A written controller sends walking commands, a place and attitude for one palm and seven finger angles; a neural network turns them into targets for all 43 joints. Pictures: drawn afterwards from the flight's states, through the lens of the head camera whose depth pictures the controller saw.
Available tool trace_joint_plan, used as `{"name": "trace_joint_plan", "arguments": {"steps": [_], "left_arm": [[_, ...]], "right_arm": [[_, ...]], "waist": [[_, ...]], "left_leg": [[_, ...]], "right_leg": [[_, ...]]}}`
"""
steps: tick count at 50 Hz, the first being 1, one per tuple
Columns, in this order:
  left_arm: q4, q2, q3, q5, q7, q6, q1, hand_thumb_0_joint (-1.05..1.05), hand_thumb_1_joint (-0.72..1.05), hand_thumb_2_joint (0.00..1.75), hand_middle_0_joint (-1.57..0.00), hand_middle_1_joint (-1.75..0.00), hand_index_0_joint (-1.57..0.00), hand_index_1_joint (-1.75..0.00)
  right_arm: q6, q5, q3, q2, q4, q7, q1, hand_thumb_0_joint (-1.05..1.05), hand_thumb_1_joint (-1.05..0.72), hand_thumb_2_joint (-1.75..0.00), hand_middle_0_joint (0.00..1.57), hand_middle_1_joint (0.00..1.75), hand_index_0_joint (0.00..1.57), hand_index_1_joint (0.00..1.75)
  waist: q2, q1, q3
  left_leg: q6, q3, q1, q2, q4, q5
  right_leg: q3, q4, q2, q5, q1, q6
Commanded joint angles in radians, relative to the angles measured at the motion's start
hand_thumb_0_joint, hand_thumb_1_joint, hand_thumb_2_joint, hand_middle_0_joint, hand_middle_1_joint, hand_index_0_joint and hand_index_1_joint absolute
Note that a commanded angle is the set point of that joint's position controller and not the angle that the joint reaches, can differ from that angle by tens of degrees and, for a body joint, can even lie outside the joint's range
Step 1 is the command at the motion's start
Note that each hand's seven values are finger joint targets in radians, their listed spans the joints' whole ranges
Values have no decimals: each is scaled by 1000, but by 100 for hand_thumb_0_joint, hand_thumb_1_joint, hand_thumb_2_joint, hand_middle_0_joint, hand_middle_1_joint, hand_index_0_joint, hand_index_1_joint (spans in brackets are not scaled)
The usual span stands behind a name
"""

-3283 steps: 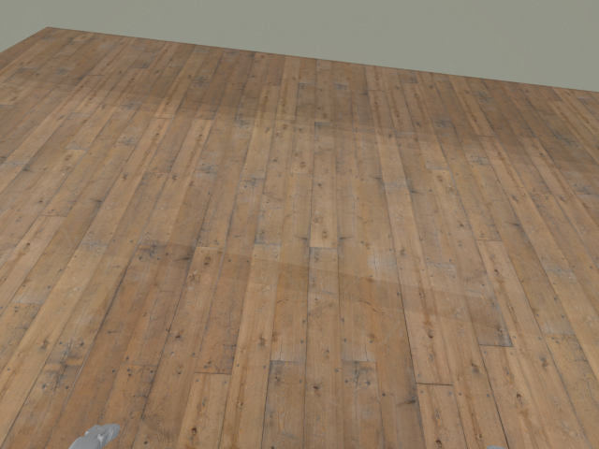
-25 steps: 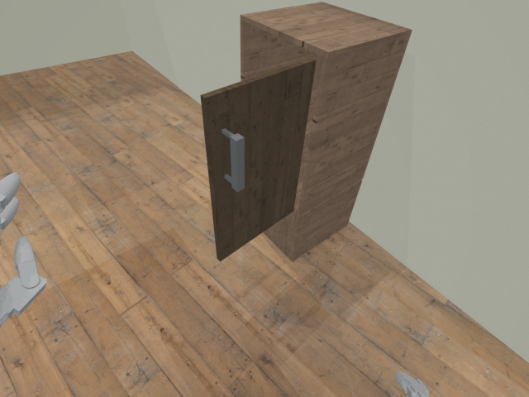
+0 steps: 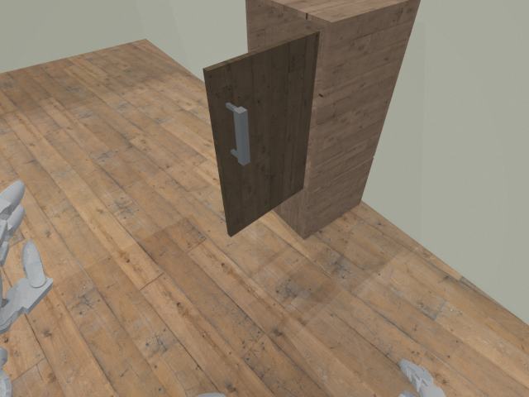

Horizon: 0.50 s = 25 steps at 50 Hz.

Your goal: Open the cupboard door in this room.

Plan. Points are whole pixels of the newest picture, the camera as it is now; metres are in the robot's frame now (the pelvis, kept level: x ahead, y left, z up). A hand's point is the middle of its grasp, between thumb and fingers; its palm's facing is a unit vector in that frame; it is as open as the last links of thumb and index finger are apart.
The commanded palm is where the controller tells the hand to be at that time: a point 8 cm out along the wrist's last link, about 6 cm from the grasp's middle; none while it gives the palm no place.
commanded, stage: stop stepping back and stand still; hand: left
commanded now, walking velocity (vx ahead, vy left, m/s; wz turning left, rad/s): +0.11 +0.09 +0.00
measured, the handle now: (237, 134) +0.72 +0.12 +0.01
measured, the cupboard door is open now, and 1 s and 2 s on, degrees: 95 95 95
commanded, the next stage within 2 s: let the arm hang, fingers relaxed in 0.10 s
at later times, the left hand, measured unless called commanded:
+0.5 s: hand out of the picture +0.09 +0.15 -0.15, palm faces +0.04 -0.99 -0.15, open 7.3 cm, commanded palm none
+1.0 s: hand out of the picture -0.01 +0.20 -0.16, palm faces +0.08 -0.97 -0.24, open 7.4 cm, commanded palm none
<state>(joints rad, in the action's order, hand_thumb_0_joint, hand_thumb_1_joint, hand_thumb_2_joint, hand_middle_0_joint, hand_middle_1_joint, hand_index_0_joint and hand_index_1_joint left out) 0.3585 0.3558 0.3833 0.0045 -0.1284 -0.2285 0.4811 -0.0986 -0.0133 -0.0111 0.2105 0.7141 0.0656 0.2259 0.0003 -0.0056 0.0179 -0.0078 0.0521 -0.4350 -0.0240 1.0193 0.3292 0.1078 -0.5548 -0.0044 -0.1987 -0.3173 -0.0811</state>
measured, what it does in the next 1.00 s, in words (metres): steps on the spot: left foot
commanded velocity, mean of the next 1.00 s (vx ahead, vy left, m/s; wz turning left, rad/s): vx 0.01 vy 0.00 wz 0.00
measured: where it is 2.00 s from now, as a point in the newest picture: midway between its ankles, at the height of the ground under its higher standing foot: outside the picture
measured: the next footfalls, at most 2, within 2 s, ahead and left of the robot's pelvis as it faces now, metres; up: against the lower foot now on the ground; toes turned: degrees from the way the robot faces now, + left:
left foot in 0.14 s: +0.05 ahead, +0.12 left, +0.00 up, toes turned +4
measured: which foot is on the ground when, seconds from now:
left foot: up 0.00-0.12, down 0.14-1.00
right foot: down 0.00-1.00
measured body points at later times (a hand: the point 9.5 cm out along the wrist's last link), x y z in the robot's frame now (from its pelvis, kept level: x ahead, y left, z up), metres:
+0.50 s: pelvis +0.00 +0.00 +0.00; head +0.01 -0.01 +0.45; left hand +0.09 +0.21 -0.13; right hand +0.10 -0.23 -0.14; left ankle +0.01 +0.12 -0.73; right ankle +0.04 -0.11 -0.73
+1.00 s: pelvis +0.00 +0.01 +0.01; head +0.01 +0.00 +0.46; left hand -0.01 +0.25 -0.14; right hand -0.02 -0.21 -0.15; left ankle +0.01 +0.12 -0.73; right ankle +0.04 -0.11 -0.73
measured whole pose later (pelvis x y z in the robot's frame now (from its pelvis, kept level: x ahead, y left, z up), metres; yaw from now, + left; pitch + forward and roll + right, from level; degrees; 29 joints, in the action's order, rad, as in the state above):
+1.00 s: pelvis +0.00 +0.01 +0.01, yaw +3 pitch -2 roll +0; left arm -1.12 0.18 0.01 -0.01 -0.03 0.01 0.27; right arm 0.02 -0.02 -0.01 0.15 1.13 0.02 0.32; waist 0.02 0.01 0.05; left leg -0.01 0.03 -0.19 0.00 0.43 0.21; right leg -0.02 -0.43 0.01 -0.17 -0.22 -0.01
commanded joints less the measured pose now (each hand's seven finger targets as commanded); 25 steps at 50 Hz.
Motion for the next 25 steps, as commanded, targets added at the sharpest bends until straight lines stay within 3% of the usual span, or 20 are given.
{"name": "trace_joint_plan", "arguments": {"steps": [1, 3, 5, 6, 7, 8, 9, 10, 11, 12, 14, 15, 16, 17, 18, 19, 20, 21, 22, 25], "left_arm": [[306, 259, 158, 9, -29, -77, -34, 0, 90, 90, -20, -30, -20, -30], [333, 252, 160, 9, -44, -78, -2, 0, 90, 90, -20, -30, -20, -30], [357, 234, 153, 13, -51, -80, 5, 0, 90, 90, -20, -30, -20, -30], [372, 233, 158, 16, -54, -86, -6, 0, 90, 90, -20, -30, -20, -30], [380, 226, 163, 14, -57, -94, -2, 0, 90, 90, -20, -30, -20, -30], [394, 250, 182, 4, -64, -96, -26, 0, 90, 90, -20, -30, -20, -30], [348, 275, 209, 7, -65, -88, -15, 0, 90, 90, -20, -30, -20, -30], [-373, -39, -263, -54, 88, 110, -99, 0, 90, 90, -20, -30, -20, -30], [-423, -70, -267, -50, 111, 214, -93, 0, 90, 90, -20, -30, -20, -30], [-418, -107, -283, -47, 115, 240, -71, 0, 90, 90, -20, -30, -20, -30], [-489, -103, -305, -49, 114, 239, -139, 0, 90, 90, -20, -30, -20, -30], [-542, -79, -304, -47, 113, 236, -156, 0, 90, 90, -20, -30, -20, -30], [-601, -57, -302, -43, 111, 238, -163, 0, 90, 90, -20, -30, -20, -30], [-670, -19, -300, -37, 110, 236, -165, 0, 90, 90, -20, -30, -20, -30], [-745, 26, -295, -37, 108, 231, -159, 0, 90, 90, -20, -30, -20, -30], [-814, 58, -297, -37, 113, 228, -178, 0, 90, 90, -20, -30, -20, -30], [-865, 63, -313, -32, 116, 231, -210, 0, 90, 90, -20, -30, -20, -30], [-916, 42, -320, -29, 114, 228, -232, 0, 90, 90, -20, -30, -20, -30], [-968, 32, -328, -27, 111, 228, -249, 0, 90, 90, -20, -30, -20, -30], [-1102, -3, -348, -17, 108, 222, -232, 0, 90, 90, -20, -30, -20, -30]], "right_arm": [[-71, 0, -30, 93, -207, 26, -88, 0, -90, -90, 20, 30, 20, 30], [-83, -7, -24, 86, -214, 37, -76, 0, -90, -90, 20, 30, 20, 30], [-93, -12, -28, 103, -223, 39, -51, 0, -90, -90, 20, 30, 20, 30], [-98, -15, -33, 122, -233, 40, -44, 0, -90, -90, 20, 30, 20, 30], [-102, -15, -38, 133, -245, 36, -50, 0, -90, -90, 20, 30, 20, 30], [-106, -6, -34, 116, -250, 26, -54, 0, -90, -90, 20, 30, 20, 30], [-108, -4, -39, 106, -237, 26, -48, 0, -90, -90, 20, 30, 20, 30], [-115, -6, -79, 278, -51, -61, -56, 0, -90, -90, 20, 30, 20, 30], [-33, -11, -80, 196, -49, -61, -1, 0, -90, -90, 20, 30, 20, 30], [-19, -14, -77, 170, -70, -50, -1, 0, -90, -90, 20, 30, 20, 30], [-3, -20, -67, 182, -58, -44, 9, 0, -90, -90, 20, 30, 20, 30], [12, -14, -63, 194, -56, -47, 2, 0, -90, -90, 20, 30, 20, 30], [28, -6, -56, 196, -54, -47, -13, 0, -90, -90, 20, 30, 20, 30], [36, 2, -48, 180, -48, -48, -30, 0, -90, -90, 20, 30, 20, 30], [44, 5, -45, 146, -24, -52, -21, 0, -90, -90, 20, 30, 20, 30], [58, 3, -37, 126, 4, -57, 20, 0, -90, -90, 20, 30, 20, 30], [73, 0, -32, 119, 26, -64, 41, 0, -90, -90, 20, 30, 20, 30], [88, -9, -27, 109, 55, -62, 14, 0, -90, -90, 20, 30, 20, 30], [95, -9, -27, 114, 76, -62, 9, 0, -90, -90, 20, 30, 20, 30], [93, -9, -6, 95, 152, -59, 13, 0, -90, -90, 20, 30, 20, 30]], "waist": [[-150, 9, -56], [-92, 6, -68], [22, 16, -68], [135, 20, -57], [293, 9, -43], [309, 8, -49], [205, 10, -72], [222, 107, 11], [190, 77, -79], [173, 59, -97], [-7, 32, -135], [-71, 15, -135], [-129, -3, -131], [-171, -13, -138], [-195, -7, -121], [-164, 18, -83], [-77, 43, -15], [-148, 34, -20], [-162, 32, -12], [72, 21, 2]], "left_leg": [[-19, 45, 157, 5, -258, 38], [-35, 64, 242, 22, -431, 57], [-46, 42, 291, 24, -590, 68], [-77, -87, 262, -49, -719, 161], [-118, -295, 275, -183, -805, 196], [-142, -374, 274, -279, -826, 90], [-155, -334, 258, -275, -785, -85], [-147, -288, 168, -222, -611, -498], [-146, -245, 225, -210, -591, -727], [-136, -202, 280, -201, -572, -862], [-121, -210, 342, -188, -525, -908], [-105, -185, 337, -171, -516, -892], [-82, -163, 268, -142, -506, -782], [-42, -105, 176, -80, -488, -601], [-10, -70, 104, -20, -458, -328], [2, -53, 128, 10, -470, -129], [-2, -54, 170, 15, -515, -89], [-6, -59, 189, 9, -509, -120], [-7, -66, 205, 1, -513, -156], [-12, -99, 217, -27, -602, -151]], "right_leg": [[-279, 424, -255, -502, -105, -19], [-263, 391, -243, -523, -94, -22], [-251, 303, -195, -474, -55, -1], [-222, 164, -134, -400, -33, 24], [-145, -31, -44, -249, -83, 54], [-67, -162, -22, -224, -113, 79], [-66, -210, -17, -223, -80, 91], [-85, -293, -37, -220, -236, 91], [-135, -298, -34, -264, -190, 80], [-127, -262, -23, -287, -167, 84], [-103, -154, -6, -216, -130, 84], [-95, -90, 0, -117, -63, 80], [-106, -13, -7, 28, 52, 78], [-179, 34, -56, 305, 171, 62], [-298, 69, -161, 460, 218, 19], [-340, 114, -227, 412, 154, -17], [-306, 131, -212, 258, 58, -14], [-303, 157, -150, 130, 32, 9], [-276, 172, -126, 71, 22, 17], [-260, 183, -84, -42, 36, 35]]}}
